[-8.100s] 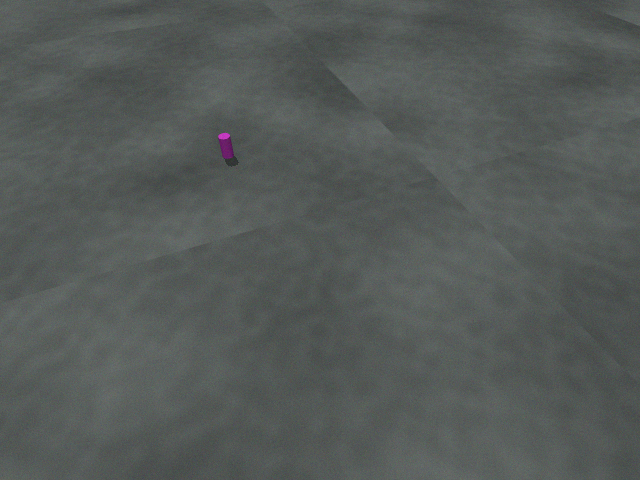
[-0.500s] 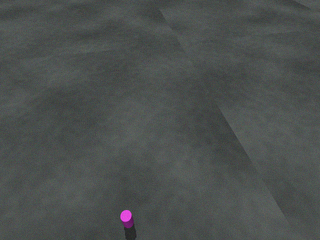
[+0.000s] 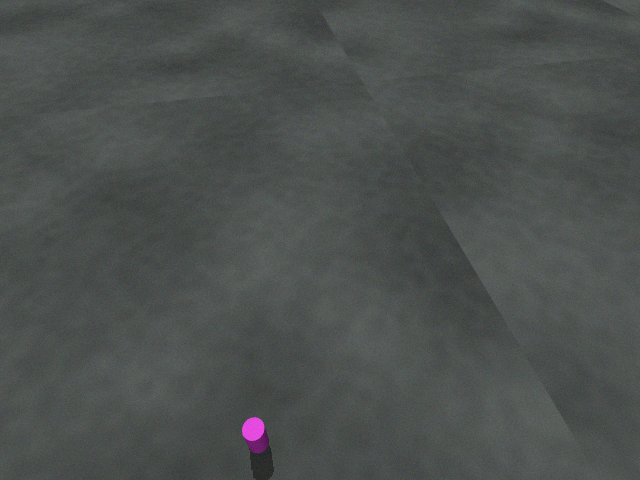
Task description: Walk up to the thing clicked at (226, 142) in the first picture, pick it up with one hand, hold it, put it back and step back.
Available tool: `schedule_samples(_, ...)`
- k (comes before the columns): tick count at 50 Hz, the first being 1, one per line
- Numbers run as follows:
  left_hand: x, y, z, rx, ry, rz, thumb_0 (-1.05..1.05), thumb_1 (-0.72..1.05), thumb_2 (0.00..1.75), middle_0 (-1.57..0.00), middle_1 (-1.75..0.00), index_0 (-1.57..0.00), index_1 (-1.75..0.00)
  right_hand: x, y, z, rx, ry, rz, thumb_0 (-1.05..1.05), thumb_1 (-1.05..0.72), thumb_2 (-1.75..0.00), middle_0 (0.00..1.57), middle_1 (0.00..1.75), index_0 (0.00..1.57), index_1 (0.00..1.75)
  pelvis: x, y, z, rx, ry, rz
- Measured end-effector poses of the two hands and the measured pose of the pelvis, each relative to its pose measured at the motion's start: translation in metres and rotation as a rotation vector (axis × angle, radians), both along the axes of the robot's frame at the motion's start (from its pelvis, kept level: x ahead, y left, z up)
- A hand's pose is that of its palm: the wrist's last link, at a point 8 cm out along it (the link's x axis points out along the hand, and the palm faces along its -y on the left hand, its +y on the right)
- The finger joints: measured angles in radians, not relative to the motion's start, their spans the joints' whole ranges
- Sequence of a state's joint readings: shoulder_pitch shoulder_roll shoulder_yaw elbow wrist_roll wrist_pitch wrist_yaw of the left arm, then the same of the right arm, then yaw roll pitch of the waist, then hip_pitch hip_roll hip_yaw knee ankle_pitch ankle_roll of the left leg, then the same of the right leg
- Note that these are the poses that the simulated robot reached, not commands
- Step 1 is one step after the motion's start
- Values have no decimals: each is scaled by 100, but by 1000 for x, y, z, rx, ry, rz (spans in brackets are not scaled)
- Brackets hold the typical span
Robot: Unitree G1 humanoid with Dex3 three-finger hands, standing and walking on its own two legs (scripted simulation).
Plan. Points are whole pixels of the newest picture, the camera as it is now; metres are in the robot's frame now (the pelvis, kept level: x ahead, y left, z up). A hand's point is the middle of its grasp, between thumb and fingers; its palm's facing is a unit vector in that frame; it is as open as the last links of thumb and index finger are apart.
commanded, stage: stand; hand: left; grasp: from the side
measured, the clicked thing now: (255, 435) +0.41 +0.20 -0.72
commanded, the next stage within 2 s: go down in 0.12 s
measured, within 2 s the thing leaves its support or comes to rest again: neither
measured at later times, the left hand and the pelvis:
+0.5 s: hand out of the picture +0.16 +0.26 -0.16, palm faces +0.03 -0.94 -0.33, open 11.9 cm; pelvis -0.01 +0.00 -0.02, yaw +0 degrees
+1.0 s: hand out of the picture +0.15 +0.27 -0.19, palm faces +0.06 -0.94 -0.32, open 17.3 cm; pelvis +0.00 +0.01 -0.07, yaw +0 degrees
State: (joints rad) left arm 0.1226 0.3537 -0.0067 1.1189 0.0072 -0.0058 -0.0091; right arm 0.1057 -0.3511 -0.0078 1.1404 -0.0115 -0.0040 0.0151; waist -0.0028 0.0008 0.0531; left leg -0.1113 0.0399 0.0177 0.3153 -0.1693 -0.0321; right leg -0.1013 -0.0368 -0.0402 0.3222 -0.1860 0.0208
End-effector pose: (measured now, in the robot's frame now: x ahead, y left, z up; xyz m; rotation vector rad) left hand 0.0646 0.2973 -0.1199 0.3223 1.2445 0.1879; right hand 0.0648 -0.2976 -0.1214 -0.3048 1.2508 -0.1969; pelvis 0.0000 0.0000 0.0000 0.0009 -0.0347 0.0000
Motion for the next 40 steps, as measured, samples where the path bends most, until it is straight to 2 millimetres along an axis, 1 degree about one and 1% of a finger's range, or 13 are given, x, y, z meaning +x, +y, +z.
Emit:
schedule_samples(12, 5, 0, 1, 0, -8, 4, 0, 90, 89, -20, -30, -20, -30, 6, 0, 0, -1, -9, 6, 0, -91, -90, 21, 30, 21, 30, 3, 0, 0, 2, -1, 1)
schedule_samples(13, 8, -1, 2, 0, -25, 12, 0, 89, 89, -19, -29, -20, -29, 7, 1, 0, -2, -27, -1, 0, -91, -90, 21, 30, 21, 30, 2, 0, -1, 1, 9, 3)
schedule_samples(16, 29, -5, 2, -9, -104, 39, 1, 83, 83, -15, -24, -15, -24, 15, 9, 0, 7, -112, 2, 0, -93, -90, 20, 30, 20, 30, -3, 1, -4, -1, 39, 12)
schedule_samples(21, 67, -1, -6, -18, -148, 25, 0, 61, 60, -8, -16, -9, -16, 17, 27, -5, 36, -167, 0, 0, -95, -91, 20, 30, 20, 30, -11, -1, -14, -3, 108, 6)
schedule_samples(24, 79, 2, -7, -11, -169, 11, 0, 44, 46, -6, -14, -7, -13, 15, 35, -8, 52, -186, -17, 0, -94, -91, 20, 30, 21, 30, -10, 0, -18, -2, 130, -2)
schedule_samples(27, 82, 6, -7, -4, -163, 15, 0, 27, 35, -5, -12, -6, -12, 14, 41, -10, 64, -202, -33, 0, -93, -90, 20, 30, 21, 30, -8, 3, -21, -4, 145, -5)
schedule_samples(31, 79, 13, -11, 3, -143, 20, 0, 4, 23, -5, -11, -6, -10, 18, 45, -12, 63, -234, -31, 0, -91, -90, 21, 30, 21, 30, -5, 6, -27, -7, 169, -7)
schedule_samples(35, 76, 16, -18, -3, -148, 25, 0, -17, 16, -6, -10, -7, -10, 29, 46, -16, 46, -278, -16, 1, -89, -89, 21, 30, 21, 30, -4, 10, -37, -10, 195, -6)
schedule_samples(40, 75, 16, -26, -13, -177, 26, 0, -37, 12, -8, -11, -8, -12, 46, 45, -20, 22, -338, 9, 1, -87, -89, 21, 30, 21, 30, -4, 12, -51, -17, 223, -3)
